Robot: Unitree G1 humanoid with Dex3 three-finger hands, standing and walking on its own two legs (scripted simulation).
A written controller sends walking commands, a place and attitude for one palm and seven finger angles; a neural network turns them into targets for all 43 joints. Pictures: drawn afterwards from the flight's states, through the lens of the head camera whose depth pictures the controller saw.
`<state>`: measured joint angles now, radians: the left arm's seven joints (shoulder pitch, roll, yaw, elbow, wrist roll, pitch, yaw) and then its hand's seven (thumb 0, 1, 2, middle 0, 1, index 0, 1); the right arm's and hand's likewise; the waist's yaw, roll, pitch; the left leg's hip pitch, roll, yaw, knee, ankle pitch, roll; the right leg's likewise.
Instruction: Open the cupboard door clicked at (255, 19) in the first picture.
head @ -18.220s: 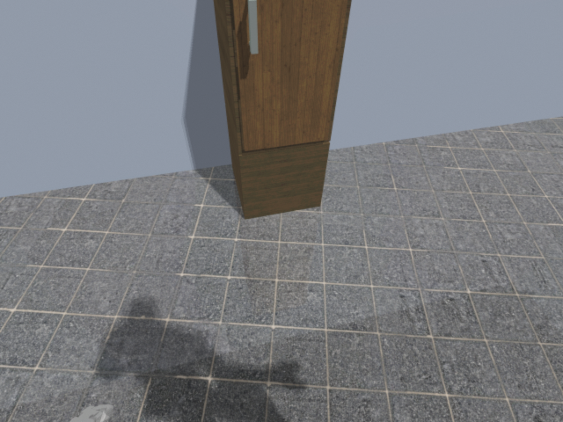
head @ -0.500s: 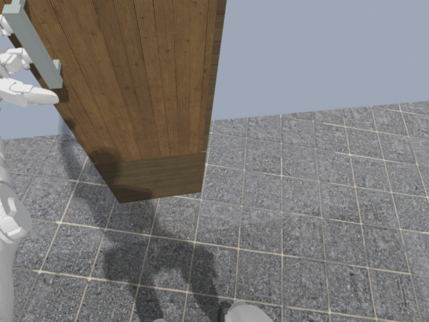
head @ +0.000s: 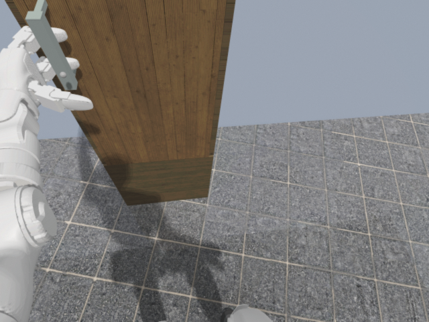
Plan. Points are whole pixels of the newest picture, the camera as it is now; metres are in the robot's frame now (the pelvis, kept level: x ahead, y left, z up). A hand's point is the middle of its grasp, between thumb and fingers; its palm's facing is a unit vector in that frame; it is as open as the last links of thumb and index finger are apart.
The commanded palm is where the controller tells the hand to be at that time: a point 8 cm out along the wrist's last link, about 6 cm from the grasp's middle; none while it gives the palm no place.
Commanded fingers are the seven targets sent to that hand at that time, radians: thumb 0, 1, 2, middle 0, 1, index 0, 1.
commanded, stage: slide the fingers in behind the handle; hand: left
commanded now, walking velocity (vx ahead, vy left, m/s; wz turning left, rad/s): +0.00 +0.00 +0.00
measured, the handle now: (57, 47) +0.58 +0.23 +0.14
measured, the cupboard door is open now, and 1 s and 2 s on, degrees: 0 1 28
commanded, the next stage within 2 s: close the thumb around the handle in 0.52 s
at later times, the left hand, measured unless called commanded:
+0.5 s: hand (68, 72) +0.52 +0.20 +0.14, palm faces +0.04 -1.00 -0.02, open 14.1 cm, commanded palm +0.50 +0.24 +0.14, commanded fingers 0.00 -0.50 0.30 -0.30 -1.20 -0.30 -1.20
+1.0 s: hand (68, 71) +0.52 +0.20 +0.14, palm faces +0.04 -1.00 +0.00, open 10.0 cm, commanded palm +0.49 +0.25 +0.14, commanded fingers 0.00 0.62 0.78 -0.38 -1.32 -0.38 -1.32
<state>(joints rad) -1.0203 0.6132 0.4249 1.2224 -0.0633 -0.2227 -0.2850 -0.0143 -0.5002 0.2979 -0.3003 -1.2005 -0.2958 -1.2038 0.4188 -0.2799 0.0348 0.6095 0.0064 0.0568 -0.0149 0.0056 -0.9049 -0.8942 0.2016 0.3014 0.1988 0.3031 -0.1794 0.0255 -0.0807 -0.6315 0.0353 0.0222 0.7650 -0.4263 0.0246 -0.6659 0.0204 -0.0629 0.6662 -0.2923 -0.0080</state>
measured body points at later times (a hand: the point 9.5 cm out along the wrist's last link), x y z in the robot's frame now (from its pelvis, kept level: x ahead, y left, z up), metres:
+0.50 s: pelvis -0.01 +0.00 +0.00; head +0.10 +0.01 +0.44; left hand +0.51 +0.26 +0.14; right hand -0.03 -0.27 -0.11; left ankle -0.04 +0.10 -0.71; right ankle +0.01 -0.12 -0.71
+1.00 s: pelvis +0.00 +0.00 +0.00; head +0.10 +0.01 +0.44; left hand +0.51 +0.26 +0.14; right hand -0.03 -0.26 -0.11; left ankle -0.04 +0.10 -0.71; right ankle +0.01 -0.12 -0.71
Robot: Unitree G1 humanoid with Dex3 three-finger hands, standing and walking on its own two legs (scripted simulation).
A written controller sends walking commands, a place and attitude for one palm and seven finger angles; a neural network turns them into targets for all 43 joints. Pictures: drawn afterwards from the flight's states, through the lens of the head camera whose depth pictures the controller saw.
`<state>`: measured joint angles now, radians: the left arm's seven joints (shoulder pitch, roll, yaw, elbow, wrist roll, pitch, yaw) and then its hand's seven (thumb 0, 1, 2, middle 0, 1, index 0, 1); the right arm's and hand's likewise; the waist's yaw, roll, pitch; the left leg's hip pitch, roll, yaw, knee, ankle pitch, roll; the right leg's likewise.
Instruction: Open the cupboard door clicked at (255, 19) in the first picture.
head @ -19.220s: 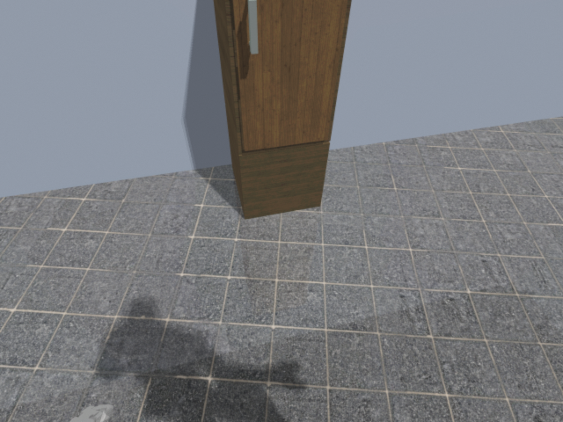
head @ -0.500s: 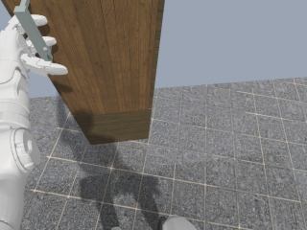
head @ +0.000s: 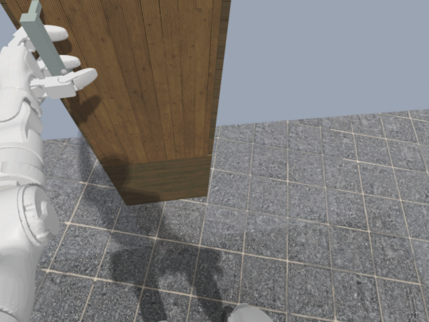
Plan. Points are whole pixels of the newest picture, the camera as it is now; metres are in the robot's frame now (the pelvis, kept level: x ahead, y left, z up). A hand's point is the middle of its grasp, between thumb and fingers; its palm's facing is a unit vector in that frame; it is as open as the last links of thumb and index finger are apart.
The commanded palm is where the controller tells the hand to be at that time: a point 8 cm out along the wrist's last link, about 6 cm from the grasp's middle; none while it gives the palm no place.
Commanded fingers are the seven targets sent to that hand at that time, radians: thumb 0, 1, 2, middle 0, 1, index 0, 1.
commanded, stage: close the thumb around the handle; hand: left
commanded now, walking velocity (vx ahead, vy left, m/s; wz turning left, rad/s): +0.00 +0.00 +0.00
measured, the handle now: (52, 49) +0.58 +0.23 +0.14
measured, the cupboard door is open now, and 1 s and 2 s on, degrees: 1 28 52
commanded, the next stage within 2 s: pull the door open along its arc in 0.32 s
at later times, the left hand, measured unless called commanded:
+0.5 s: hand (63, 75) +0.51 +0.21 +0.14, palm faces +0.05 -1.00 +0.00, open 5.7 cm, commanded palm +0.48 +0.25 +0.14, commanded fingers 0.00 0.90 0.90 -0.40 -1.35 -0.40 -1.35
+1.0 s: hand (94, 132) +0.39 +0.14 +0.14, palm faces +0.16 -0.98 +0.09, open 6.3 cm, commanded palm +0.33 +0.19 +0.14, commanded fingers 0.00 0.90 0.90 -0.40 -1.35 -0.40 -1.35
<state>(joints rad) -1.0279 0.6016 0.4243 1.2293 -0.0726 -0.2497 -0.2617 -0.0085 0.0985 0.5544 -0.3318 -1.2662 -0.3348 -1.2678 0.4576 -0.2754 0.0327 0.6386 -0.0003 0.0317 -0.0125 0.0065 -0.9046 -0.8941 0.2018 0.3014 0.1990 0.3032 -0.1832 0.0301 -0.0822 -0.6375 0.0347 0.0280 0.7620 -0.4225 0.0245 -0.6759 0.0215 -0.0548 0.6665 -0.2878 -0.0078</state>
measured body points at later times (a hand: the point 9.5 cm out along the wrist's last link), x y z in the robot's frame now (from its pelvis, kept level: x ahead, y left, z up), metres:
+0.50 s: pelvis +0.00 +0.00 +0.00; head +0.09 +0.01 +0.44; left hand +0.51 +0.26 +0.14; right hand -0.01 -0.27 -0.11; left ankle -0.04 +0.10 -0.71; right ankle +0.01 -0.12 -0.71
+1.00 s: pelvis +0.00 +0.00 +0.01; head +0.03 -0.01 +0.46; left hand +0.38 +0.20 +0.14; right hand +0.12 -0.25 -0.09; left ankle -0.04 +0.10 -0.71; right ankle +0.01 -0.12 -0.71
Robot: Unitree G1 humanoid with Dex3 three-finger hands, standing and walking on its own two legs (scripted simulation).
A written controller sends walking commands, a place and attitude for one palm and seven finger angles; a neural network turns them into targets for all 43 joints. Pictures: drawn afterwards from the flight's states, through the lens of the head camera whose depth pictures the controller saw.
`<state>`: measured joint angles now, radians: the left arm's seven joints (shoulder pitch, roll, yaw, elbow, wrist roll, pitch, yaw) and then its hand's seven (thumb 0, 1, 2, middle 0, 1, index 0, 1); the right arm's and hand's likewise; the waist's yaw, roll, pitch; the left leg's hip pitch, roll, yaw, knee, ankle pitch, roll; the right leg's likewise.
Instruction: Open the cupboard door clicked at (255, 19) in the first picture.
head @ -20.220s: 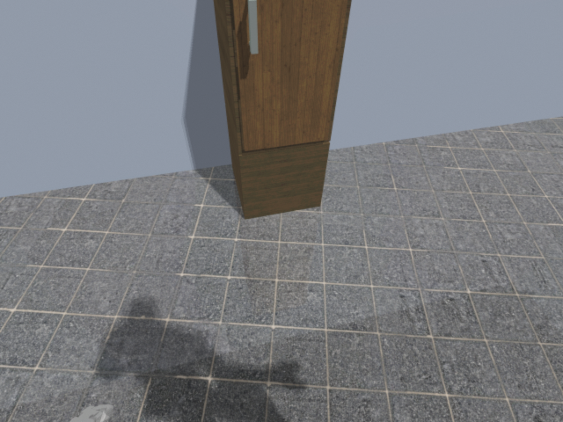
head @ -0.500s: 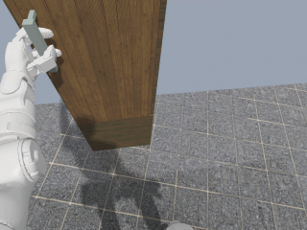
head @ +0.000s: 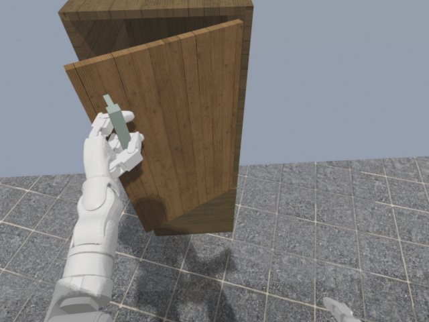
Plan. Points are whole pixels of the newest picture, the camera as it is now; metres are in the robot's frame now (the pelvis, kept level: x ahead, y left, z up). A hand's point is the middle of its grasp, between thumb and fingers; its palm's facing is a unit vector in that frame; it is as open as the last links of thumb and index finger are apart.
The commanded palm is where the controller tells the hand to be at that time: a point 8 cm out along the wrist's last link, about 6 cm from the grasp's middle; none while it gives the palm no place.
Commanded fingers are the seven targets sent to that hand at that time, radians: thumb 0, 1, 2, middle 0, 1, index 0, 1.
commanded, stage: pull the door open along its arc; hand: left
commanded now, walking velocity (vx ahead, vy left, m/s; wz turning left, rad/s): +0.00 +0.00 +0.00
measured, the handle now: (121, 131) +0.44 +0.19 +0.13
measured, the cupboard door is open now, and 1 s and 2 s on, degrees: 28 52 53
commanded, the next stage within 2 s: open thumb and fingers to let go in 0.32 s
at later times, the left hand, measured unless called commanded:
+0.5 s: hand (190, 183) +0.31 +0.05 +0.13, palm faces +0.45 -0.89 -0.03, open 6.8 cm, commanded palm +0.27 +0.09 +0.13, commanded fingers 0.00 0.55 0.75 -0.38 -1.31 -0.38 -1.31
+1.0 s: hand (189, 179) +0.32 +0.05 +0.13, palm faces +0.43 -0.90 -0.02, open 13.3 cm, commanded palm +0.28 +0.09 +0.13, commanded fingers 0.00 -0.50 0.30 -0.23 -0.80 -0.23 -0.80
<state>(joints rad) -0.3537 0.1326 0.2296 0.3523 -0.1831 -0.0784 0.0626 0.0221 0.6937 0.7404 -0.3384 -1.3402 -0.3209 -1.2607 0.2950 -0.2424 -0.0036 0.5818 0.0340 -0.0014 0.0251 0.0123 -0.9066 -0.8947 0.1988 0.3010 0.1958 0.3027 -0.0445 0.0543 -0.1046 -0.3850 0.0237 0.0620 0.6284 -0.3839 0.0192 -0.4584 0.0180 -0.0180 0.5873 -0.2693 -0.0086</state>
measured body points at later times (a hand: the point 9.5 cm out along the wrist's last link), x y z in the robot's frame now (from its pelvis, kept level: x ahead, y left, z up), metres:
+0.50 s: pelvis +0.00 -0.04 +0.01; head -0.01 -0.06 +0.46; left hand +0.28 +0.09 +0.14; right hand +0.21 -0.24 -0.09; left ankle -0.05 +0.10 -0.73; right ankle +0.01 -0.12 -0.73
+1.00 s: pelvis -0.04 -0.03 +0.01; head -0.05 -0.05 +0.46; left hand +0.29 +0.09 +0.14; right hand +0.14 -0.23 -0.10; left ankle -0.05 +0.10 -0.73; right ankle +0.01 -0.12 -0.73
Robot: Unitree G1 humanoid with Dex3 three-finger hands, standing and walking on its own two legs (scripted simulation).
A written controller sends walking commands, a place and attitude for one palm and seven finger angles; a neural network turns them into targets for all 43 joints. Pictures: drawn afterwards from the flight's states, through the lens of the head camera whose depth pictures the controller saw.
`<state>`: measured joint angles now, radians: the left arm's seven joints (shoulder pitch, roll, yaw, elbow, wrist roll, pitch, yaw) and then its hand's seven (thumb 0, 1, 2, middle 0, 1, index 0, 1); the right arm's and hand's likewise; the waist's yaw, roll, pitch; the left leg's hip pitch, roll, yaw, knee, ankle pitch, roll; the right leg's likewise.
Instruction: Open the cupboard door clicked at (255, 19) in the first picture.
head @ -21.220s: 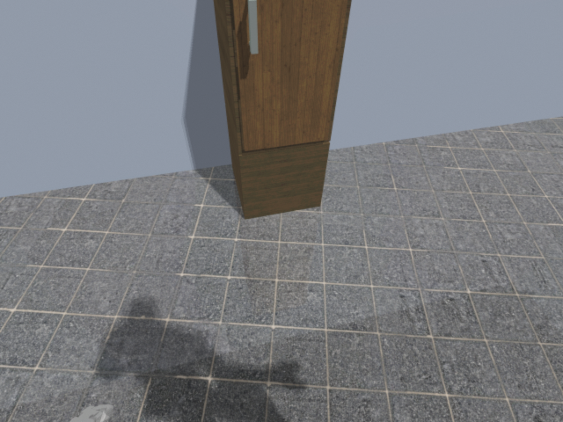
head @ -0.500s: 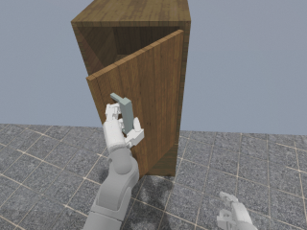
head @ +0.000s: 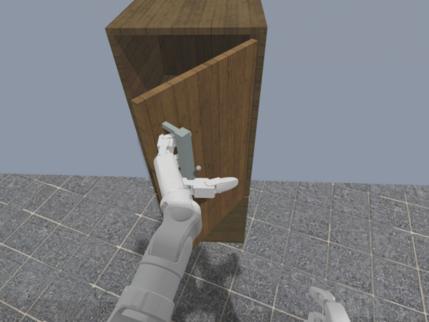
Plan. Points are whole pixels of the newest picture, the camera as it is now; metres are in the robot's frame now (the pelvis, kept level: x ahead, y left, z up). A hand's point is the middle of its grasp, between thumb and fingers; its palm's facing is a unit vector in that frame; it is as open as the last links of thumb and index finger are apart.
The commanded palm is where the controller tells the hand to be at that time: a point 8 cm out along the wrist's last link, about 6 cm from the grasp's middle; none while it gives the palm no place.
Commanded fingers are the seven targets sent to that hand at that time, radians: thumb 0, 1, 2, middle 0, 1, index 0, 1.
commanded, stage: open thumb and fingers to let go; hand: left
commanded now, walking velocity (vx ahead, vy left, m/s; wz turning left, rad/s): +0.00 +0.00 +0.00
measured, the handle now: (179, 155) +0.40 +0.10 +0.12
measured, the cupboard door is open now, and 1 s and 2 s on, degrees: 52 53 53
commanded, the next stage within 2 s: slide the hand sideways off the handle in 0.24 s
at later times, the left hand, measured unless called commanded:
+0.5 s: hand (190, 175) +0.35 +0.07 +0.12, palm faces +0.03 -0.99 -0.13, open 15.9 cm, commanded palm +0.32 +0.10 +0.12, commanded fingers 0.00 -0.50 0.30 -0.15 -0.30 -0.15 -0.30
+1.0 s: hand (186, 194) +0.30 +0.07 +0.12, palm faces -0.05 -1.00 -0.02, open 16.4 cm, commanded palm +0.26 +0.12 +0.12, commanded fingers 0.00 -0.50 0.30 -0.15 -0.30 -0.15 -0.30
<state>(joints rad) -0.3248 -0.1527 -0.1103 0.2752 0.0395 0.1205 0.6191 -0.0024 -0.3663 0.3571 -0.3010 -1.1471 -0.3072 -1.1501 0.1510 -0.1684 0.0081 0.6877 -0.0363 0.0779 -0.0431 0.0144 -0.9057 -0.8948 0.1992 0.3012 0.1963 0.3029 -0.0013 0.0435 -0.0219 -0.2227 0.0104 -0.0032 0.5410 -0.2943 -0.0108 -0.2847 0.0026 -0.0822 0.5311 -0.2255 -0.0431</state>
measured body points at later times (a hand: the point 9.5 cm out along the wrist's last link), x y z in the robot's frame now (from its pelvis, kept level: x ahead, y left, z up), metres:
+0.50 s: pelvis -0.01 +0.02 +0.00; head -0.02 +0.02 +0.45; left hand +0.34 +0.12 +0.13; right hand +0.15 -0.19 -0.11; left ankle +0.00 +0.13 -0.73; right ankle +0.04 -0.09 -0.73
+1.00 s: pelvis +0.01 +0.01 +0.00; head -0.01 -0.01 +0.45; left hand +0.30 +0.12 +0.13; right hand +0.19 -0.20 -0.08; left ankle +0.00 +0.13 -0.73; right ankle +0.04 -0.09 -0.73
